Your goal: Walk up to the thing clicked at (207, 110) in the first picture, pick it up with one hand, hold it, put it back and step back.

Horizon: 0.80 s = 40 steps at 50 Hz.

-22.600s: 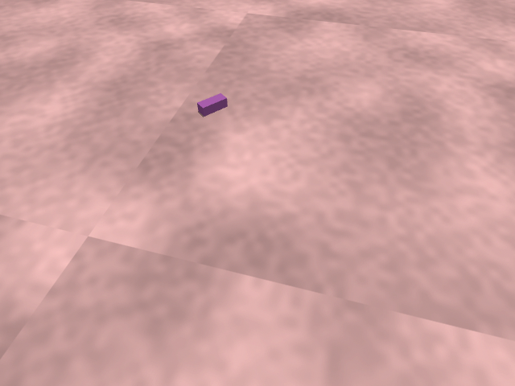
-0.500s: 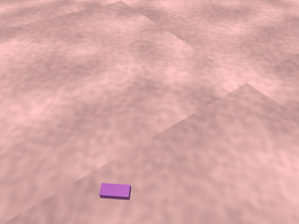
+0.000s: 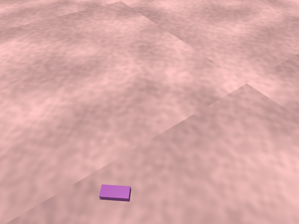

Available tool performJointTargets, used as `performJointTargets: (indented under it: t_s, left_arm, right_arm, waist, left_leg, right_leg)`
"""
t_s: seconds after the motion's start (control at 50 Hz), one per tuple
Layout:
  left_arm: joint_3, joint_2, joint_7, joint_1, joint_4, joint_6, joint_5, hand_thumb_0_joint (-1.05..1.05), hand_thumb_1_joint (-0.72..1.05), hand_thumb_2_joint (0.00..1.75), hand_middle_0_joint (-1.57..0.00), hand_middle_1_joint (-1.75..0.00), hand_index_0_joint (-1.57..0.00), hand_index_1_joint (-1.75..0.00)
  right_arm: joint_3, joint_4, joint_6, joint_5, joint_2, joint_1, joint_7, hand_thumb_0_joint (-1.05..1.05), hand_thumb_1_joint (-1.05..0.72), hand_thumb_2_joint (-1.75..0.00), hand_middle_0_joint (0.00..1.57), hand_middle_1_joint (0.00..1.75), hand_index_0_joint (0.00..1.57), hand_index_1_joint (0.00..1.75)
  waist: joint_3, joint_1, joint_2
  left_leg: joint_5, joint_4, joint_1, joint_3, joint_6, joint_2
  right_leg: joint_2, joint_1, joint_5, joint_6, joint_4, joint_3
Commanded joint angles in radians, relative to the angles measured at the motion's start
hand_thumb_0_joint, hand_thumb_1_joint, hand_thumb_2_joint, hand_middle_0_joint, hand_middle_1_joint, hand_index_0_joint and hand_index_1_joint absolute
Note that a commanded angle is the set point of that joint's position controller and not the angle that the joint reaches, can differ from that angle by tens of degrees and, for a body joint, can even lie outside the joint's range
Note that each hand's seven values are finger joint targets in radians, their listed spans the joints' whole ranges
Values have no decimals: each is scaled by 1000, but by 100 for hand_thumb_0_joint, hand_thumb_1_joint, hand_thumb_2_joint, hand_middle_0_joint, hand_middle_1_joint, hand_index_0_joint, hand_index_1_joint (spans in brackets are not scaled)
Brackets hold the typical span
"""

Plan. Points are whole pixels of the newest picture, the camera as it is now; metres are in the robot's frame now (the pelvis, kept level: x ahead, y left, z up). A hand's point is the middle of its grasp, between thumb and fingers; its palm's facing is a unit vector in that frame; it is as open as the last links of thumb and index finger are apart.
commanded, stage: stand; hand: left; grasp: from above
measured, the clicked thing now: (115, 192) +0.42 +0.25 -0.75
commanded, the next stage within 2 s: rise first in 0.48 s
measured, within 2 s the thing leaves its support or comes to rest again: neither
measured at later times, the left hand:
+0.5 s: hand out of the picture +0.06 +0.26 -0.16, palm faces -0.01 -0.94 -0.34, open 7.4 cm
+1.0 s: hand out of the picture +0.14 +0.26 -0.19, palm faces -0.07 -0.92 -0.39, open 12.3 cm
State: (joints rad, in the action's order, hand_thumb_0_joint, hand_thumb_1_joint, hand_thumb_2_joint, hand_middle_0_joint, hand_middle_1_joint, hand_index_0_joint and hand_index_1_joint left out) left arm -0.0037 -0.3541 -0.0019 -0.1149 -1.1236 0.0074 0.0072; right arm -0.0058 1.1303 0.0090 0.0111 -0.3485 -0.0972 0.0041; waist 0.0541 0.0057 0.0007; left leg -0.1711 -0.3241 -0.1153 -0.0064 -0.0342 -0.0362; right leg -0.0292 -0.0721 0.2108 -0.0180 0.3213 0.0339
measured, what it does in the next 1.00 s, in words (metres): stands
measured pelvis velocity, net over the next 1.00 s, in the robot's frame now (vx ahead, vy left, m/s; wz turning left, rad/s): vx -0.01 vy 0.01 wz -0.02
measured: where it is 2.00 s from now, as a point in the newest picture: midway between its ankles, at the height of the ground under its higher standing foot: outside the picture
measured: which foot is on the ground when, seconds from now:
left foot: down 0.00-1.00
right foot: down 0.00-1.00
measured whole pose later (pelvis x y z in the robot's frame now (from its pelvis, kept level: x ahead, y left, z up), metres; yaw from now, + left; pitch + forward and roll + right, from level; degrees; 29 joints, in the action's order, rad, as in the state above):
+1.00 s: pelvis -0.01 +0.01 -0.04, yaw -1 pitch +10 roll -1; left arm -0.16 -0.32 0.00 -0.04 -0.88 -0.13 0.16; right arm 0.03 0.69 0.05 -0.02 -0.23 -0.26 0.00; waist -0.04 -0.03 0.01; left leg -0.35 -0.77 -0.59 0.00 -0.02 -0.04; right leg -0.03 -0.54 0.38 -0.02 0.75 0.01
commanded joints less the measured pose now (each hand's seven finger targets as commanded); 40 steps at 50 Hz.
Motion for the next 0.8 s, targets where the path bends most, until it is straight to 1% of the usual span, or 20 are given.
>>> performJointTargets:
  t_s: [0.0,0.04,0.1,0.24,0.28,0.34,0.42,0.5,0.54,0.56,0.58,0.6,0.62,0.64,0.66,0.68,0.7,0.72,0.76,0.78]
  left_arm:
    - [-41,-217,10,22,49,19,2,0,90,90,-20,-30,-20,-30]
    - [-42,-219,11,29,54,20,4,0,90,90,-20,-30,-20,-30]
    - [-42,-218,10,24,51,22,1,0,90,90,-20,-30,-20,-30]
    - [-45,-222,11,27,54,21,3,0,90,90,-20,-30,-20,-30]
    - [-42,-220,9,23,55,21,3,0,90,90,-20,-30,-20,-30]
    - [-44,-221,10,30,56,21,1,0,90,90,-20,-30,-20,-30]
    - [-44,-221,9,22,54,21,1,0,90,90,-20,-30,-20,-30]
    - [-43,-220,10,18,57,20,2,0,90,90,-20,-30,-20,-30]
    - [-43,-217,11,20,54,20,2,0,90,90,-20,-30,-20,-30]
    - [-43,-222,10,20,57,20,2,0,82,98,-12,-38,-12,-38]
    - [-53,-61,25,371,408,114,-49,0,74,94,-20,-46,-20,-46]
    - [-53,-88,27,456,325,101,-51,0,66,96,-19,-54,-16,-54]
    - [-108,-174,27,313,212,72,-27,0,58,94,-15,-62,-14,-62]
    - [-138,-212,16,254,110,46,-2,0,50,92,-14,-70,-14,-70]
    - [-153,-229,3,282,77,33,19,0,42,93,-13,-78,-14,-78]
    - [-172,-242,-6,298,89,39,49,0,34,92,-11,-86,-13,-86]
    - [-190,-240,-15,218,48,28,82,0,26,93,-8,-94,-11,-91]
    - [-198,-209,-25,160,52,18,101,0,18,96,-6,-100,-9,-97]
    - [-221,-216,-17,115,144,-2,121,0,2,97,-4,-107,-7,-103]
    - [-214,-194,-10,93,155,-21,123,0,-6,98,-3,-108,-6,-105]
  right_arm:
    - [38,-55,17,-4,-220,36,-13,0,-90,-90,20,30,20,30]
    - [40,-57,17,-2,-218,31,-12,0,-90,-90,20,30,20,30]
    - [41,-58,15,-4,-218,32,-12,0,-90,-90,20,30,20,30]
    - [39,-59,17,-3,-212,34,-11,0,-90,-90,20,30,20,30]
    - [38,-58,17,-3,-216,28,-11,0,-90,-90,20,30,20,30]
    - [38,-60,17,-3,-216,29,-11,0,-90,-90,20,30,20,30]
    - [37,-60,19,-3,-214,27,-12,0,-90,-90,20,30,20,30]
    - [38,-59,17,-3,-217,25,-12,0,-90,-90,20,30,20,30]
    - [38,-59,16,-2,-218,22,-12,0,-90,-90,20,30,20,30]
    - [37,-58,15,-2,-213,24,-12,0,-91,-90,20,30,20,30]
    - [13,-338,65,-69,-59,8,-35,0,-98,-92,20,30,20,30]
    - [8,-276,63,-75,-78,-53,-44,0,-90,-90,20,30,20,30]
    - [30,-285,54,-73,-110,-91,-54,0,-91,-90,20,30,20,30]
    - [48,-296,49,-68,-116,-103,-55,0,-88,-89,20,30,20,30]
    - [53,-325,51,-64,-111,-108,-56,0,-90,-90,20,30,20,30]
    - [69,-348,56,-47,-104,-108,-56,0,-88,-89,20,30,20,30]
    - [82,-358,58,-36,-101,-140,-53,0,-88,-89,20,30,20,30]
    - [90,-384,60,-29,-96,-151,-43,0,-92,-90,20,30,20,30]
    - [97,-443,63,-30,-88,-153,-37,0,-92,-90,20,30,20,30]
    - [97,-461,65,-33,-82,-149,-36,0,-92,-90,20,30,20,30]
  waist:
    - [-71,-3,-8]
    - [-88,-6,3]
    - [-79,-6,-1]
    - [-75,-6,2]
    - [-72,-7,-7]
    - [-88,-7,-8]
    - [-80,-5,-11]
    - [-81,-6,-5]
    - [-71,-7,-10]
    - [-66,-7,-3]
    - [-3,-123,-43]
    - [-32,-94,-28]
    - [-24,-69,30]
    - [-60,-59,52]
    - [-72,-49,61]
    - [-156,-36,59]
    - [-202,-20,28]
    - [-238,2,-7]
    - [-305,28,-70]
    - [-296,28,-64]
  left_leg:
    - [186,36,34,-66,41,-102]
    - [195,28,37,-62,42,-102]
    - [168,33,29,-61,43,-99]
    - [178,39,31,-66,42,-100]
    - [150,41,25,-64,43,-99]
    - [196,35,33,-66,44,-101]
    - [199,35,31,-66,42,-101]
    - [193,32,32,-65,43,-102]
    - [157,34,18,-61,44,-96]
    - [166,37,24,-65,43,-99]
    - [-12,-24,-84,67,37,43]
    - [-37,-34,-85,61,40,49]
    - [-36,-49,-106,57,42,39]
    - [-21,-88,-133,53,44,45]
    - [-3,-126,-168,51,47,45]
    - [22,-168,-180,48,47,45]
    - [50,-200,-203,48,42,53]
    - [67,-233,-223,46,36,55]
    - [96,-254,-220,45,27,58]
    - [92,-249,-232,41,23,55]
  right_leg:
    - [-109,-29,-160,31,-57,-73]
    - [-114,-14,-182,34,-53,-76]
    - [-114,-15,-159,33,-61,-79]
    - [-110,-25,-153,35,-58,-74]
    - [-112,-21,-139,33,-66,-78]
    - [-115,-10,-183,36,-53,-79]
    - [-113,-8,-181,35,-52,-78]
    - [-114,-16,-178,35,-56,-79]
    - [-114,-14,-159,33,-64,-81]
    - [-112,-22,-154,35,-57,-77]
    - [17,-248,-77,22,4,-15]
    - [17,-208,-42,24,9,-4]
    - [28,-207,-17,25,18,8]
    - [27,-217,-15,27,45,11]
    - [27,-240,-33,28,81,10]
    - [20,-239,-69,26,128,2]
    - [18,-235,-97,28,168,0]
    - [20,-249,-100,34,210,-1]
    - [25,-247,-107,40,242,-3]
    - [30,-258,-92,39,243,4]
